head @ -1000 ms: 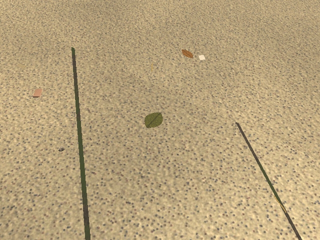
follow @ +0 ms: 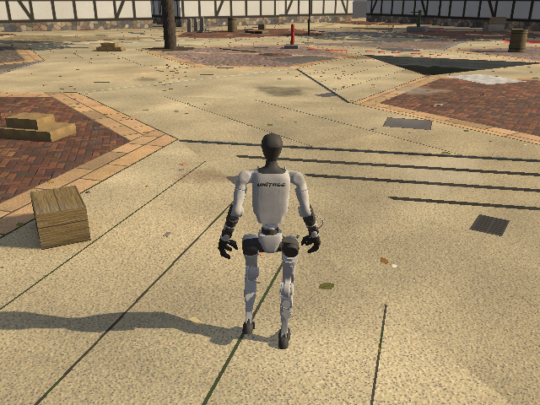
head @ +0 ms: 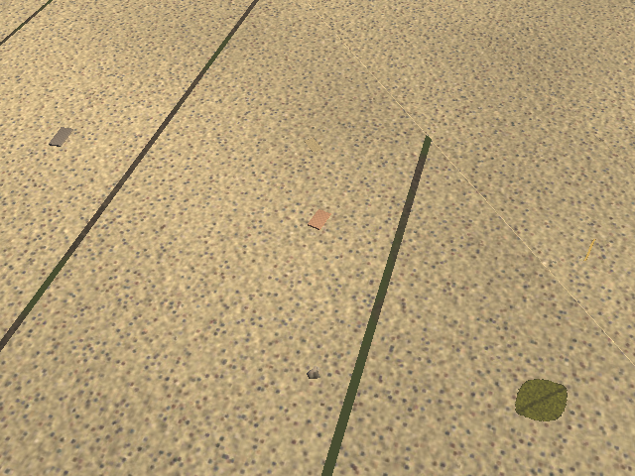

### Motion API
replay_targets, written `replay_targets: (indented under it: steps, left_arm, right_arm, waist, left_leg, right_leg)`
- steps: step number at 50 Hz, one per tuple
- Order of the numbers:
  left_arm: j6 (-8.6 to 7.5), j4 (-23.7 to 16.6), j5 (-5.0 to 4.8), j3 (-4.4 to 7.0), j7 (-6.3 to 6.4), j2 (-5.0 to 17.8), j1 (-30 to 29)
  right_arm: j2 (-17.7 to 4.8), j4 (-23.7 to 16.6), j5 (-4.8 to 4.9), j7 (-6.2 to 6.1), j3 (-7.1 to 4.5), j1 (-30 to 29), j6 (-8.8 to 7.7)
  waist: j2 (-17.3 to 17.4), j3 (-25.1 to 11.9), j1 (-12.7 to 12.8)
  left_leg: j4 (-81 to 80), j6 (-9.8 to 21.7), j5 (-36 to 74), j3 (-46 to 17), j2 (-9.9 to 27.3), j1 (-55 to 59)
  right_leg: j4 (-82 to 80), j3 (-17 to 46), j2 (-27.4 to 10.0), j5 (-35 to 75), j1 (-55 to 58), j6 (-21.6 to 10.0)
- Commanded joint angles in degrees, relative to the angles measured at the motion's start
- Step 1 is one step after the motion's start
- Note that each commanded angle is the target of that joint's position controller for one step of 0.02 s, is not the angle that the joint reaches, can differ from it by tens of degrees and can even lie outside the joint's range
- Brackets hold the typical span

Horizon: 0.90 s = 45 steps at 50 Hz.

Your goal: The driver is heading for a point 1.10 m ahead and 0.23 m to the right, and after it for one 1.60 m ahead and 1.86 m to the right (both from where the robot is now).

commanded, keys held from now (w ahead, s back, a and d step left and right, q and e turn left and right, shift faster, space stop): w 0.24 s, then w+e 0.76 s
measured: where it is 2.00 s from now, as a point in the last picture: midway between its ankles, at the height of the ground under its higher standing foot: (433, 279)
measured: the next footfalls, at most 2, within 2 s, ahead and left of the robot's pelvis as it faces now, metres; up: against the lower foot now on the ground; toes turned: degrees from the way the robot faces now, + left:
left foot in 0.26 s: +0.29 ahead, +0.12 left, +0.00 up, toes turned +6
right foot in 0.80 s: +0.57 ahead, -0.08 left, +0.00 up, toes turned -18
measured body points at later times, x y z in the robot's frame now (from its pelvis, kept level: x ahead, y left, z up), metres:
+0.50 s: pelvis +0.27 +0.05 +0.00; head +0.29 +0.06 +0.45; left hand +0.33 +0.31 -0.14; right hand +0.30 -0.21 -0.13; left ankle +0.25 +0.12 -0.74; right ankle +0.28 -0.10 -0.66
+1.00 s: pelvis +0.52 -0.03 -0.01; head +0.55 -0.05 +0.44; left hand +0.66 +0.22 -0.13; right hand +0.55 -0.31 -0.13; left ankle +0.58 +0.14 -0.66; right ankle +0.53 -0.06 -0.74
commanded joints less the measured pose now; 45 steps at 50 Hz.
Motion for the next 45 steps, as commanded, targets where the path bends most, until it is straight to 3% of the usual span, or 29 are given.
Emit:
replay_targets:
  steps: [1,5,10,11,12,13,14,15,16,17,18,20,21,23,26,29,33,36,38,39,40,41,42,43,44,45]
  left_arm:
    - [-1.43,-1.4,-0.13,0.42,-0.50,4.2,1.2]
    - [-0.88,0.6,-0.70,0.42,-0.59,5.4,4.0]
    - [0.59,4.0,-0.42,0.65,-0.03,7.8,9.4]
    - [0.97,4.5,-0.45,0.66,0.14,8.1,9.6]
    - [1.38,5.0,-0.68,0.60,0.27,8.3,9.6]
    - [1.58,5.3,-0.99,0.13,0.35,7.2,10.3]
    - [1.42,2.7,-1.12,-0.75,0.28,4.9,8.6]
    - [1.52,1.2,-2.45,-1.69,0.02,-0.3,13.6]
    - [2.09,2.1,-1.15,0.24,0.64,6.5,8.3]
    - [1.82,0.9,-1.40,0.37,0.27,5.7,4.7]
    - [1.86,1.4,-1.49,0.21,0.11,4.4,4.1]
    - [3.43,2.9,-0.03,0.27,-0.56,2.8,5.8]
    - [4.08,3.2,0.20,0.36,-0.95,2.1,5.8]
    - [4.85,2.3,0.34,0.59,-1.55,1.4,3.5]
    - [5.21,0.2,0.41,0.58,-1.98,1.0,-2.8]
    - [4.91,-2.2,0.35,-0.07,-2.45,0.2,-9.4]
    - [4.77,-5.2,0.64,-0.80,-3.12,0.3,-16.8]
    - [4.76,-5.8,0.77,-0.43,-2.92,1.3,-16.5]
    - [4.72,-4.4,0.81,0.40,-2.40,2.9,-10.4]
    - [4.36,-2.7,0.89,1.21,-2.12,4.3,-4.6]
    - [3.93,0.0,1.47,2.64,-1.45,7.2,4.2]
    - [4.06,0.0,1.65,4.58,-0.46,14.0,6.7]
    - [4.61,-1.0,-0.18,4.99,-0.67,16.3,5.8]
    - [5.00,-0.4,-0.77,4.68,-0.25,14.8,3.7]
    - [4.86,-0.4,-1.03,3.94,0.11,11.7,0.9]
    - [4.55,-0.7,-0.93,3.32,0.24,9.3,-1.8]
  right_arm:
    - [0.3,-3.3,-0.08,0.70,0.77,-0.1,-0.23]
    - [1.7,-5.7,0.34,1.45,2.33,-9.7,-0.95]
    - [0.1,-7.0,0.38,0.57,2.37,-14.6,-1.43]
    - [-0.2,-6.4,0.17,0.24,2.18,-12.8,-1.66]
    - [-0.6,-4.4,-0.14,-0.15,1.76,-7.4,-2.13]
    - [-2.7,-1.1,-0.95,-0.78,0.83,1.7,-2.88]
    - [-7.5,0.6,-2.10,-1.68,-0.57,12.9,-3.35]
    - [-12.0,1.2,-1.15,-2.26,-1.69,14.2,-2.84]
    - [-8.7,1.0,0.71,-2.40,-1.28,11.9,-2.45]
    - [-5.6,1.1,0.94,-2.28,-0.24,7.2,-2.74]
    - [-2.9,1.2,0.98,-1.94,0.38,4.4,-3.22]
    - [-0.2,1.9,1.39,-2.18,1.09,2.5,-4.03]
    - [0.2,2.5,1.40,-2.26,1.17,3.2,-4.57]
    - [-0.7,3.9,1.87,-2.46,0.88,4.7,-5.40]
    - [-0.5,5.6,1.73,-2.77,0.87,7.4,-5.57]
    - [-0.5,6.7,1.60,-2.98,1.06,8.5,-5.49]
    - [-2.6,8.8,1.51,-3.72,0.74,12.2,-5.11]
    - [-4.1,9.8,1.29,-4.32,0.46,12.7,-4.27]
    - [-6.1,9.9,1.03,-4.65,-0.09,11.8,-3.39]
    - [-7.0,9.6,1.07,-4.60,-0.38,11.5,-2.82]
    - [-7.2,8.7,1.20,-4.31,-0.44,10.5,-2.57]
    - [-1.4,5.5,2.04,-3.47,0.72,12.3,-2.84]
    - [-3.4,2.4,2.02,-2.72,0.16,8.9,-3.53]
    - [-4.0,1.0,1.77,-2.41,0.20,2.6,-4.20]
    - [-3.6,0.7,2.12,-2.35,0.56,2.0,-4.92]
    - [-3.1,1.5,1.69,-2.52,0.50,2.8,-4.86]
  waist:
    - [-6.6,1.3,-1.9]
    - [-6.8,2.0,-0.1]
    - [-7.6,2.9,1.3]
    - [-8.0,2.0,0.3]
    - [-7.3,-0.8,-2.4]
    - [-5.4,-6.2,-5.7]
    - [1.0,-14.2,-10.3]
    - [13.0,-19.1,-7.7]
    - [2.3,-13.0,-8.3]
    - [1.5,-6.3,-5.8]
    - [0.2,-3.3,-3.9]
    - [1.9,-0.7,-1.2]
    - [1.8,-0.5,-0.7]
    - [1.2,0.6,0.2]
    - [1.1,2.6,-0.4]
    - [0.9,4.3,-1.3]
    - [0.6,5.7,-3.2]
    - [1.2,4.3,-2.1]
    - [2.6,0.1,0.9]
    - [2.4,-3.6,3.4]
    - [-0.9,-8.3,7.6]
    - [-12.1,-13.8,5.9]
    - [-12.9,-17.7,4.9]
    - [-6.8,-9.8,4.9]
    - [-3.7,-3.7,2.7]
    - [-0.4,-0.7,-0.1]
  left_leg:
    - [-5.6,-0.8,5.7,-1.4,2.1,-5.4]
    - [-20.5,-1.4,12.8,5.4,2.5,0.5]
    - [-29.1,0.8,5.6,8.4,0.9,3.9]
    - [-31.0,1.7,3.5,9.1,-0.5,7.4]
    - [-34.8,2.9,4.1,9.8,-2.4,14.8]
    - [-36.2,4.5,5.1,8.2,-2.0,28.4]
    - [-37.6,7.5,-1.6,-7.3,12.4,43.5]
    - [-44.8,13.9,-3.5,-31.7,26.5,54.4]
    - [-46.0,12.0,-3.1,-28.5,23.7,48.3]
    - [-47.3,9.8,2.1,-19.2,20.8,40.9]
    - [-49.5,7.8,7.3,-13.1,18.3,34.8]
    - [-52.4,4.7,10.8,-4.9,14.5,28.2]
    - [-53.1,4.5,13.7,-2.9,14.0,27.2]
    - [-54.1,4.4,18.8,1.3,13.5,27.3]
    - [-55.0,4.4,21.6,6.3,13.0,28.2]
    - [-54.8,3.9,23.9,10.9,11.7,28.2]
    - [-53.7,3.5,28.6,14.2,13.6,33.1]
    - [-46.8,2.7,45.9,16.9,14.7,38.7]
    - [-35.1,2.3,59.7,18.2,15.0,40.5]
    - [-25.0,2.1,58.0,18.3,14.9,38.6]
    - [-10.1,0.6,46.2,18.7,13.4,30.0]
    - [11.1,-2.2,6.9,18.8,6.3,8.8]
    - [22.2,-3.6,-16.8,6.4,-3.1,-4.9]
    - [21.0,-3.0,-10.5,1.4,1.4,-10.9]
    - [15.9,-2.9,-5.0,2.0,3.7,-9.5]
    - [10.6,-3.1,-3.0,1.9,5.4,-5.8]
  right_leg:
    - [-12.8,11.9,-15.6,10.2,1.6,-7.8]
    - [-12.3,5.8,-12.9,15.8,0.7,-6.2]
    - [-7.5,6.6,-16.3,24.3,9.5,-6.1]
    - [-3.8,6.0,-16.3,30.9,10.8,-5.7]
    - [3.5,4.4,-15.2,37.6,10.9,-4.9]
    - [14.3,3.0,-12.8,35.6,5.6,-3.8]
    - [31.4,1.3,-10.1,15.7,-6.3,-2.5]
    - [49.2,1.3,-0.7,-20.4,-25.3,-0.8]
    - [52.4,8.5,-3.3,-17.0,-29.7,-1.6]
    - [50.5,9.7,-5.2,-11.3,-29.4,-2.0]
    - [47.7,9.6,-6.6,-8.1,-26.8,-1.7]
    - [44.9,9.4,-7.6,-5.5,-22.5,-0.5]
    - [45.2,9.1,-7.3,-4.5,-21.7,-0.2]
    - [44.9,8.8,-7.4,-1.3,-24.5,0.2]
    - [41.7,8.1,-7.9,5.0,-29.8,0.8]
    - [31.5,5.9,-7.2,11.3,-29.4,0.8]
    - [20.6,1.2,-5.9,11.6,-26.7,-1.4]
    - [17.1,-1.7,-2.7,4.8,-22.5,-4.4]
    - [16.4,-3.4,1.3,-1.6,-14.9,-7.1]
    - [13.9,-2.9,3.2,-3.1,-7.4,-8.7]
    - [9.5,2.2,1.7,-3.5,5.8,-11.1]
    - [7.2,26.9,-14.9,-7.5,22.3,-17.5]
    - [-2.8,52.4,-22.2,-5.1,27.9,-23.0]
    - [-4.6,43.3,-20.6,-3.6,23.3,-20.5]
    - [-5.5,36.3,-19.1,1.8,14.9,-18.1]
    - [-6.1,31.0,-15.8,7.9,8.6,-15.2]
